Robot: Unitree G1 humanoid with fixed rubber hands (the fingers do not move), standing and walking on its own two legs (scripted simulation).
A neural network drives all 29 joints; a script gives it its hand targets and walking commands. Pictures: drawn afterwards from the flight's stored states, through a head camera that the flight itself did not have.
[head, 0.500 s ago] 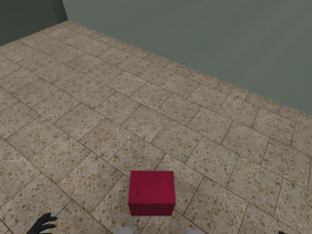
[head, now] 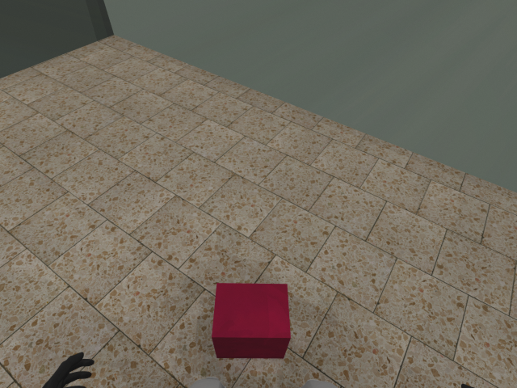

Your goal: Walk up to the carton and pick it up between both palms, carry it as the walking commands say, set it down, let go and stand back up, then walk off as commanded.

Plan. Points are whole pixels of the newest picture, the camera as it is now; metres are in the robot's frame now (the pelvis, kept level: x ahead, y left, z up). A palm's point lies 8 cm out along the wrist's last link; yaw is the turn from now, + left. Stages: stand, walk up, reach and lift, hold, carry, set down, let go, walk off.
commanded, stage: walk up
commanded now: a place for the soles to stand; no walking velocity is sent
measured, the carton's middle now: (251, 321) +0.44 +0.01 -0.61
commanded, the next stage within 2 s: none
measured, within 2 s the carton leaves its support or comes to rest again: neither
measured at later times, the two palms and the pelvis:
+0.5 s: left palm out of the picture +0.13 +0.31 -0.07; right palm out of the picture +0.09 -0.34 -0.07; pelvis +0.00 +0.00 +0.00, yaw +0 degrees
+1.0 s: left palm out of the picture +0.13 +0.31 -0.07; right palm out of the picture +0.09 -0.34 -0.07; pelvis +0.00 +0.00 +0.00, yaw +0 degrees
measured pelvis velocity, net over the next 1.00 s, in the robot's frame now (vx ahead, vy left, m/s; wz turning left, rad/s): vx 0.00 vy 0.00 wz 0.00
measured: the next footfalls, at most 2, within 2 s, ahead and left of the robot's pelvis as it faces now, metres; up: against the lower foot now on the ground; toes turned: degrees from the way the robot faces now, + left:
none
